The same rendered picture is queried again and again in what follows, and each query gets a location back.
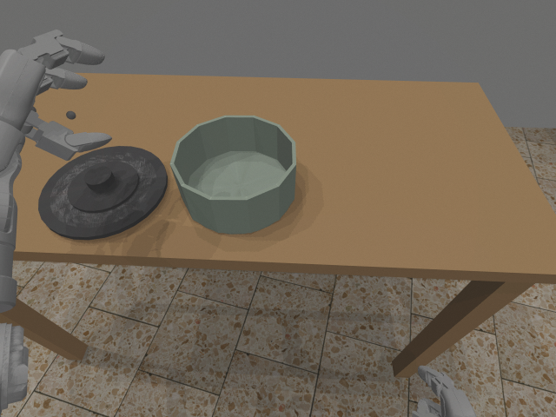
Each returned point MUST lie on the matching lid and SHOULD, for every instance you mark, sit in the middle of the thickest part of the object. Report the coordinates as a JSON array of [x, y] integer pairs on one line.
[[71, 209]]

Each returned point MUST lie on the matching right robot hand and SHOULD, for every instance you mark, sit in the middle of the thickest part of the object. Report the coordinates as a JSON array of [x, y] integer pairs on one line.
[[453, 402]]

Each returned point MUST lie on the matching left robot upper arm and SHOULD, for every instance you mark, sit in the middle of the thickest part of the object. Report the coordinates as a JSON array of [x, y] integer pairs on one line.
[[13, 365]]

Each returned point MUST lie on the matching left robot hand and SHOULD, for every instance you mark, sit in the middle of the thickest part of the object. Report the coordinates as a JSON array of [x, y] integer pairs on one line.
[[28, 72]]

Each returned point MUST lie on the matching pot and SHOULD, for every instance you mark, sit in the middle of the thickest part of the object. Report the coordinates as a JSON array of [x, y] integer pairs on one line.
[[236, 174]]

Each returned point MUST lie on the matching table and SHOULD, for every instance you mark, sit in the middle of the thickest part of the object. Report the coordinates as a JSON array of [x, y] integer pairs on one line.
[[393, 178]]

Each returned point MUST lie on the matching robot left forearm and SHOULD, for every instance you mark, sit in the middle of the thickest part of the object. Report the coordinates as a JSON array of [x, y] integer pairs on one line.
[[11, 144]]

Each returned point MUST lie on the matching knob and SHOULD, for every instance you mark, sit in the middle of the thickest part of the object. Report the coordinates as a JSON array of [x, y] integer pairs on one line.
[[99, 178]]

